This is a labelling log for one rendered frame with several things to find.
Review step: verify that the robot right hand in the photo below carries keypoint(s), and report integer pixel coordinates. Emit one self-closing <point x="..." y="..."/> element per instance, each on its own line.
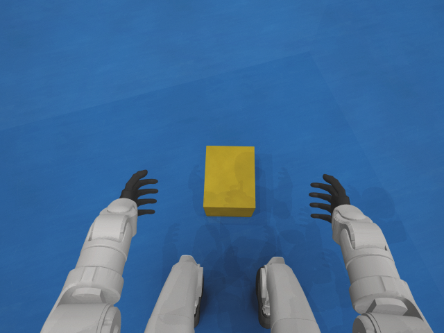
<point x="338" y="197"/>

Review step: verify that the robot right upper arm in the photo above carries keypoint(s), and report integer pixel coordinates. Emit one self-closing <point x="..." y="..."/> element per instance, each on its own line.
<point x="388" y="323"/>

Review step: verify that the right robot forearm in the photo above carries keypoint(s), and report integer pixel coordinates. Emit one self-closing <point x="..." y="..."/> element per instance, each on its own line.
<point x="376" y="286"/>

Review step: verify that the robot right thigh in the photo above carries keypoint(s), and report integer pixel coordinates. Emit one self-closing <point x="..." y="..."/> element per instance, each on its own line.
<point x="289" y="309"/>

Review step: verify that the robot right shin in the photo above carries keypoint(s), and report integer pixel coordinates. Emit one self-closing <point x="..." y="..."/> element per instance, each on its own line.
<point x="273" y="260"/>

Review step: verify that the robot left hand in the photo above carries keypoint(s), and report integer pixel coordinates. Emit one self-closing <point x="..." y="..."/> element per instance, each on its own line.
<point x="133" y="192"/>

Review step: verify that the left robot forearm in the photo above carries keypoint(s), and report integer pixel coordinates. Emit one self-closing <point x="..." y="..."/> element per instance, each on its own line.
<point x="97" y="277"/>

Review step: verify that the robot left upper arm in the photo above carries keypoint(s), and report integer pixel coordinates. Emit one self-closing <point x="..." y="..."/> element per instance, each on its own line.
<point x="84" y="318"/>

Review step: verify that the carton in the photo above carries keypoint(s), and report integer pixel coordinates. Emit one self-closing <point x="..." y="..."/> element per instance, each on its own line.
<point x="229" y="188"/>

